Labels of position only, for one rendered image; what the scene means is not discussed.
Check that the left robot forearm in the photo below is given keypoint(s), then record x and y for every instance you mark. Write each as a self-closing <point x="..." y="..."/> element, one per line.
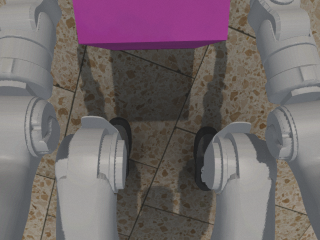
<point x="27" y="42"/>

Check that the robot right upper arm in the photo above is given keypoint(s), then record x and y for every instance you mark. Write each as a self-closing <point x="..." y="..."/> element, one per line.
<point x="293" y="135"/>

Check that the right robot forearm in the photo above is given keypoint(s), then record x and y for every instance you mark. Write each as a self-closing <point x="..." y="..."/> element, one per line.
<point x="287" y="49"/>

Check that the robot right shin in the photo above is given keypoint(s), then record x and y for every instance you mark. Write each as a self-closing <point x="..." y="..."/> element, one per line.
<point x="243" y="127"/>

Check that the robot left thigh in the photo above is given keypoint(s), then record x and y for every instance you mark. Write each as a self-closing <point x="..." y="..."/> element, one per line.
<point x="86" y="206"/>

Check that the robot left upper arm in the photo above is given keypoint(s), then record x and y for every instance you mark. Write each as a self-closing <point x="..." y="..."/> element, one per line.
<point x="29" y="129"/>

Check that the carton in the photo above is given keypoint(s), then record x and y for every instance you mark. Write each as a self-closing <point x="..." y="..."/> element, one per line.
<point x="151" y="24"/>

